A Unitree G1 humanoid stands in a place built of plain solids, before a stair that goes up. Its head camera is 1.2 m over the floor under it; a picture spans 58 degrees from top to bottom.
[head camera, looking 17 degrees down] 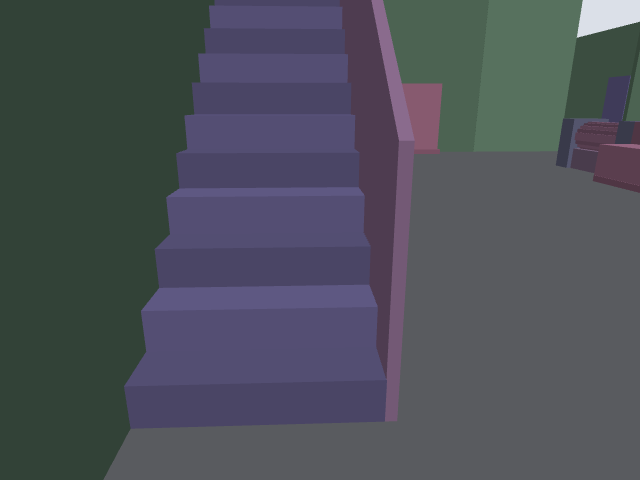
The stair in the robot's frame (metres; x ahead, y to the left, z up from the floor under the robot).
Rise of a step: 0.19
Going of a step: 0.24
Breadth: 1.00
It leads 2 degrees to the left of straight ahead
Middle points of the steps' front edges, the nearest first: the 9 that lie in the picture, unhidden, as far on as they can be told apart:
1.42 0.24 0.19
1.67 0.25 0.39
1.91 0.26 0.58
2.15 0.27 0.77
2.40 0.28 0.97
2.64 0.29 1.16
2.88 0.30 1.35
3.13 0.31 1.54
3.37 0.32 1.74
